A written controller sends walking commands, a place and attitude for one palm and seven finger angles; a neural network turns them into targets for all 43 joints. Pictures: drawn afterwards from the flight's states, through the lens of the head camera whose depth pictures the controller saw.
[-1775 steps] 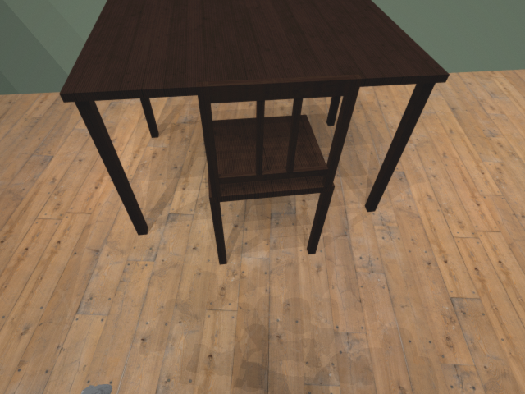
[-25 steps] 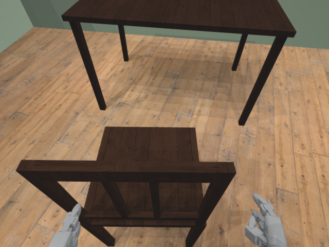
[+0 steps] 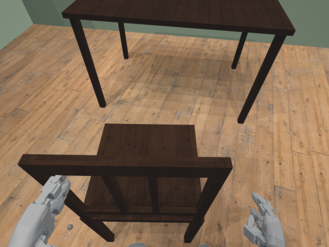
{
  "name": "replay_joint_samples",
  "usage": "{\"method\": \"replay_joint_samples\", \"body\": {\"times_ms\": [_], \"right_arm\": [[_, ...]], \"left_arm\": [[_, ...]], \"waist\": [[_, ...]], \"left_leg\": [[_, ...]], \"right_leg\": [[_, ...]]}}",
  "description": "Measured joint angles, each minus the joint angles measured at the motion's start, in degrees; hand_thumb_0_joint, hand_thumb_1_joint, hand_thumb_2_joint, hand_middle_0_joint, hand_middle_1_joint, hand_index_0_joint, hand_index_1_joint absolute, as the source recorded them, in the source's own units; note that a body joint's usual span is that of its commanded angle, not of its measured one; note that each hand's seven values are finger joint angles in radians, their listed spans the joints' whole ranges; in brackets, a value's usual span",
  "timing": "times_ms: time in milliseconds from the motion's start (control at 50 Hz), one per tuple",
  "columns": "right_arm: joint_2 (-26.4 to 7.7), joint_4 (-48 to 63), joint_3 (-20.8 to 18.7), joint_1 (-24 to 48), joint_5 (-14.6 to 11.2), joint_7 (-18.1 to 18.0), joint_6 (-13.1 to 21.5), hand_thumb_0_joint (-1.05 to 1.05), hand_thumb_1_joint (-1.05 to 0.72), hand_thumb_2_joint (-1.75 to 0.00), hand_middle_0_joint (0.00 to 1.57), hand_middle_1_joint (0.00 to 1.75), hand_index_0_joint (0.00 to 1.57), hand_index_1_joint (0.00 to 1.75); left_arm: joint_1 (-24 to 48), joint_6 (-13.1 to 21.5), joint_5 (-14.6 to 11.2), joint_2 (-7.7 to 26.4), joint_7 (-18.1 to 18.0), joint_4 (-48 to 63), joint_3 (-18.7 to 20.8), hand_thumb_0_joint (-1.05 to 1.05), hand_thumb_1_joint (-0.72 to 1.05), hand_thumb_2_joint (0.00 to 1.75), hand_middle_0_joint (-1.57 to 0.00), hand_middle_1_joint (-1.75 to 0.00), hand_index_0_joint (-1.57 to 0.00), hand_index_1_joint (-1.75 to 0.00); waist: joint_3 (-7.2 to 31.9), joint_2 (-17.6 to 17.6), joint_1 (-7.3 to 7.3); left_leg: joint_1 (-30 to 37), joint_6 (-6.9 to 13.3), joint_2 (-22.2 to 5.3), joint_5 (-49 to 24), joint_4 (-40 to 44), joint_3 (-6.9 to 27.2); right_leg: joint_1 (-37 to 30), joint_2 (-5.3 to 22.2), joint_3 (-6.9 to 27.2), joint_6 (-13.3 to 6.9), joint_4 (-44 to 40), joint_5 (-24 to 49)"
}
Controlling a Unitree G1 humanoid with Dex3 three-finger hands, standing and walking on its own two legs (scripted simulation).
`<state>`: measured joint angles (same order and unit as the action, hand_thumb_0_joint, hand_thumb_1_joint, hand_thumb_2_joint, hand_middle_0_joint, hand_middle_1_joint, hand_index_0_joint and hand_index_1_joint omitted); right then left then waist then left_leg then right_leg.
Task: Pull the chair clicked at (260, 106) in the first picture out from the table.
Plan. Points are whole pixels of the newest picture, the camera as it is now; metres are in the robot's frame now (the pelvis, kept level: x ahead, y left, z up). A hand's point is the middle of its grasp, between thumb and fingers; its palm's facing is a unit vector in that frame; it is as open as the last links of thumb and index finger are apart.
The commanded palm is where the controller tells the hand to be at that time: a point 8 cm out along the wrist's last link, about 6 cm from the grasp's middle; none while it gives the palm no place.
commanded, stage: draw the hand back to the body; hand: left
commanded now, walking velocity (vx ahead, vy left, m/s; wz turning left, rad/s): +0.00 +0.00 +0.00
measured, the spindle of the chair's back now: (116, 193) +0.26 +0.15 -0.05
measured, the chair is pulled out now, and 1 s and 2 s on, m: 0.69 0.70 0.69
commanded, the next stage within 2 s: step back with the hand held close in 1.04 s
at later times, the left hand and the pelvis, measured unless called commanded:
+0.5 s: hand (47, 216) +0.17 +0.24 +0.07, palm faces +0.15 -0.86 -0.49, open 10.2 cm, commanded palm +0.17 +0.29 +0.20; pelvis +0.04 -0.01 +0.05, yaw +1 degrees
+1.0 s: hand (42, 218) +0.16 +0.24 +0.08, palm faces +0.16 -0.83 -0.53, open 6.6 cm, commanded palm +0.17 +0.29 +0.23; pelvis +0.04 -0.02 +0.05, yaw +1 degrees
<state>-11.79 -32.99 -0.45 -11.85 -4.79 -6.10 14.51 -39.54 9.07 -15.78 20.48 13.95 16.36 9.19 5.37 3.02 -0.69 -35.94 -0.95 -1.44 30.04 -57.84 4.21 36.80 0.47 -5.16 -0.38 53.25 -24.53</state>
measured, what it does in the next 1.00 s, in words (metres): rises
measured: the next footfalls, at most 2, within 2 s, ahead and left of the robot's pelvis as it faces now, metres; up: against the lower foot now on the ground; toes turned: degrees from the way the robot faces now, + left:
right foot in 1.78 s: -0.10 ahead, -0.12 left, +0.00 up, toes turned -3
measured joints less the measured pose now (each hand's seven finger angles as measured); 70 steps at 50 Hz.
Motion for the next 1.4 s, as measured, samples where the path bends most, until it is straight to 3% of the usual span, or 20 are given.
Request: {"method": "replay_joint_samples", "body": {"times_ms": [20,80,140,200,380,720,900,1180,1240,1320,1360,1400], "right_arm": [[0.01,-0.29,0.09,-0.17,0.43,-0.43,-0.63,0.01,-0.9,-0.9,0.2,0.3,0.2,0.3],[-0.03,-0.82,1.04,-0.5,1.4,-1.28,-2.44,0.01,-0.9,-0.9,0.2,0.3,0.2,0.3],[0.21,-1.08,1.89,-0.49,1.91,-1.94,-3.39,0.01,-0.9,-0.9,0.2,0.3,0.2,0.3],[0.47,-1.66,2.81,-0.27,2.27,-2.18,-3.59,0.01,-0.9,-0.9,0.2,0.3,0.2,0.3],[0.07,-5.0,4.39,1.29,2.89,-1.3,-1.96,0.01,-0.9,-0.9,0.2,0.3,0.2,0.3],[-2.69,-8.02,2.66,3.44,0.83,-0.23,0.1,0.01,-0.9,-0.9,0.2,0.3,0.2,0.3],[-2.19,-8.63,3.11,3.52,0.58,0.42,0.17,0.01,-0.9,-0.9,0.2,0.3,0.2,0.3],[-1.65,-8.54,4.07,2.24,1.11,0.19,0.56,0.01,-0.9,-0.9,0.2,0.3,0.2,0.3],[-1.64,-4.91,3.38,0.76,-0.29,-0.5,-2.3,0.01,-0.9,-0.9,0.2,0.3,0.2,0.3],[-2.21,-3.12,2.74,2.16,0.04,-1.1,-5.1,0.01,-0.9,-0.9,0.2,0.3,0.2,0.3],[-2.54,-2.97,2.58,3.74,0.81,-0.96,-6.35,0.01,-0.9,-0.9,0.2,0.3,0.2,0.3],[-2.42,-2.66,2.17,5.21,1.44,-0.37,-7.91,0.01,-0.9,-0.9,0.2,0.3,0.2,0.3]], "left_arm": [[-0.22,-2.46,3.27,1.09,-3.26,1.48,-0.67,-0.01,-0.48,0.24,-0.02,-0.01,-0.06,-0.03],[-1.74,-10.14,8.5,2.97,-11.09,5.43,-3.86,-0.01,-0.4,0.27,-0.1,-0.07,-0.09,-0.05],[-2.54,-14.56,10.65,3.22,-15.68,6.7,-5.67,-0.01,-0.32,0.31,-0.15,-0.1,-0.14,-0.08],[-2.2,-17.11,11.4,3.87,-17.97,6.43,-6.24,-0.01,-0.22,0.36,-0.16,-0.12,-0.2,-0.11],[0.11,-21.62,11.61,4.94,-20.09,4.31,-4.81,-0.01,0.1,0.51,-0.13,-0.14,-0.35,-0.21],[2.77,-27.58,10.74,7.62,-20.73,4.45,-4.25,0.0,0.7,0.8,-0.19,-0.26,-0.41,-0.32],[3.84,-27.41,10.73,8.2,-20.31,3.29,-4.05,0.01,0.86,0.88,-0.21,-0.29,-0.41,-0.34],[4.16,-24.9,11.75,7.39,-20.65,2.58,-3.93,0.01,0.9,0.9,-0.21,-0.3,-0.42,-0.36],[5.37,-20.79,10.04,8.56,-19.76,4.79,-0.87,0.01,0.9,0.9,-0.22,-0.3,-0.42,-0.38],[12.05,-13.36,9.78,8.28,-21.56,8.94,5.54,0.02,0.89,0.9,-0.22,-0.3,-0.39,-0.37],[15.99,-9.48,10.37,7.45,-22.56,10.45,9.02,0.02,0.89,0.9,-0.22,-0.3,-0.35,-0.36],[17.73,-6.27,11.19,6.91,-23.26,11.49,12.27,0.02,0.9,0.9,-0.22,-0.3,-0.31,-0.35]], "waist": [[-0.33,-0.12,-0.46],[-0.93,0.18,-0.56],[-1.97,0.73,-0.7],[-3.33,0.99,-1.17],[-6.77,1.42,-3.05],[-9.64,0.88,-5.35],[-10.68,1.2,-5.32],[-10.73,1.69,-5.13],[-11.75,1.39,-6.85],[-13.64,0.9,-7.47],[-13.71,0.96,-6.59],[-12.65,1.12,-4.51]], "left_leg": [[1.52,0.0,-0.13,-0.25,1.07,-0.15],[6.19,0.04,-0.22,-1.31,4.79,-0.17],[10.55,0.21,-0.29,-2.31,8.32,-0.55],[14.28,0.25,-0.15,-3.36,11.63,-0.89],[22.22,0.03,0.27,-6.36,20.27,-1.1],[29.42,-0.59,0.7,-9.08,28.37,-0.34],[30.58,-0.75,0.69,-9.98,29.33,-0.49],[30.58,-0.76,0.75,-11.83,29.75,-1.15],[30.57,-0.86,0.73,-12.91,30.65,-1.47],[28.9,-0.89,0.98,-15.47,31.87,-1.51],[27.89,-0.7,1.13,-16.58,32.3,-1.94],[26.37,-0.44,1.28,-17.27,32.09,-2.39]], "right_leg": [[-1.47,-0.14,0.12,-0.01,-1.07,0.32],[-6.31,-0.27,0.07,0.1,-4.98,1.42],[-10.59,-0.39,0.36,0.13,-8.48,2.46],[-14.06,-0.27,0.63,0.19,-11.28,3.27],[-21.31,0.12,0.69,0.07,-18.05,5.05],[-27.53,0.62,-0.18,-0.3,-23.01,5.61],[-28.32,0.63,-0.05,-0.5,-23.26,6.19],[-28.04,0.63,0.62,-0.65,-23.64,8.26],[-27.75,0.59,0.95,-0.66,-24.23,9.3],[-26.12,0.8,1.0,-0.67,-25.56,11.9],[-24.98,0.91,1.45,-0.58,-26.05,13.18],[-23.52,1.02,1.9,-0.4,-26.29,14.23]]}}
